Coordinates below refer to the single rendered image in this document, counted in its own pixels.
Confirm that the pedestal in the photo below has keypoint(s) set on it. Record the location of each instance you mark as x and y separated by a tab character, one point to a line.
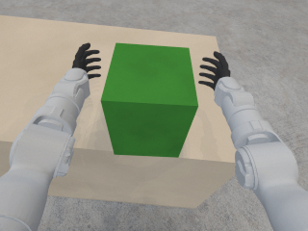
35	54

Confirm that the right robot forearm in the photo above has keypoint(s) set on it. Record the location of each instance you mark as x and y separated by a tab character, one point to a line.
243	116

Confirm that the robot right hand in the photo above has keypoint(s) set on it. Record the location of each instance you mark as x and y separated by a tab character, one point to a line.
221	70

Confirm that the carton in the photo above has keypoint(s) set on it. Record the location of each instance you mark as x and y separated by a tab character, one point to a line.
149	99

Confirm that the right robot upper arm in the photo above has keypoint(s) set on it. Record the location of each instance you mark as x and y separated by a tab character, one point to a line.
269	170

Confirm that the robot left hand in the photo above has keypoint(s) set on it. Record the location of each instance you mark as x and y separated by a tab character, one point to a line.
81	60

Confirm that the left robot upper arm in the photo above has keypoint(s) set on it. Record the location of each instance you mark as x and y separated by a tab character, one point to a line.
42	154

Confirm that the left robot forearm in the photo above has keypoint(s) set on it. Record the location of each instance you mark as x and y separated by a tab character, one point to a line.
62	107

